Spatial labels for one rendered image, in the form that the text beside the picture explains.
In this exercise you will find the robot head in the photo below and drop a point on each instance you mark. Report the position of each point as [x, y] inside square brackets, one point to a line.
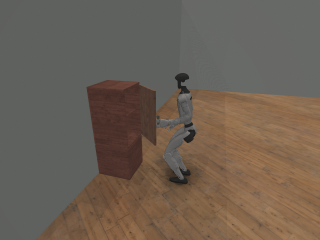
[181, 78]

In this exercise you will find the left robot forearm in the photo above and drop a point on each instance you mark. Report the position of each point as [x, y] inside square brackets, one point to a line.
[180, 120]

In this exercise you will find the handle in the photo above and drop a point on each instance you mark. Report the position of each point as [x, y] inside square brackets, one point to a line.
[158, 117]

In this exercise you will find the robot left upper arm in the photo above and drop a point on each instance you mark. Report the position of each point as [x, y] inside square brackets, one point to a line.
[182, 99]

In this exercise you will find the left robot hand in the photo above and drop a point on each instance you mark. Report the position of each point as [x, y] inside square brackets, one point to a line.
[163, 123]

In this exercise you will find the left robot foot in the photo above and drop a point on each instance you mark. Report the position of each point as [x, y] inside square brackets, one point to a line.
[177, 180]

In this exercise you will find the cupboard door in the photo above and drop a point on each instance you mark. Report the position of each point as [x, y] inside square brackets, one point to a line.
[147, 101]

